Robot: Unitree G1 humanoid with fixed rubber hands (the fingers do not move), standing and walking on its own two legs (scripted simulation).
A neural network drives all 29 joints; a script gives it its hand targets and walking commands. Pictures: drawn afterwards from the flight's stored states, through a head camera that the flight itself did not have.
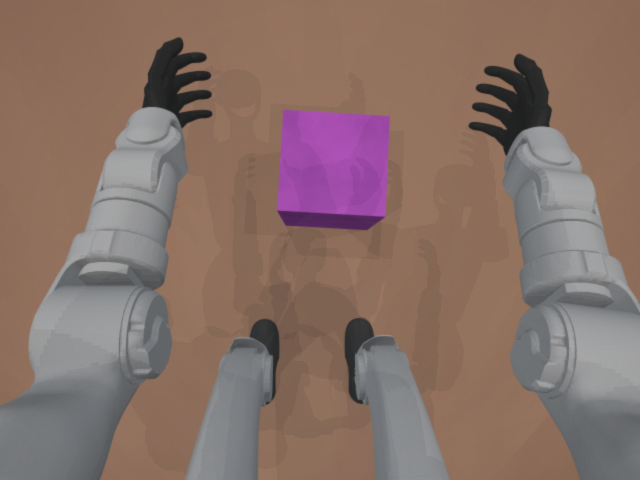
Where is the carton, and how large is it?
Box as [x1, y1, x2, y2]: [277, 110, 389, 229]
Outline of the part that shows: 283,110 277,210 285,224 367,229 381,219 385,214 389,116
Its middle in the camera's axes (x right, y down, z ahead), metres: +0.03 -0.15 +0.88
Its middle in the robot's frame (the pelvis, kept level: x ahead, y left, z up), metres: +0.56 -0.04 -0.54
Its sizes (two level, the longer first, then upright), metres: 0.210 0.200 0.250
